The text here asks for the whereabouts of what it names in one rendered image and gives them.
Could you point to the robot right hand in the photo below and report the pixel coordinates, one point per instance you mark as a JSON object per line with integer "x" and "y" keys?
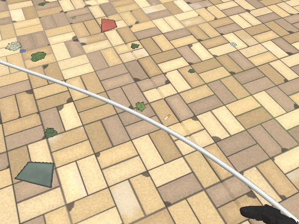
{"x": 266, "y": 213}

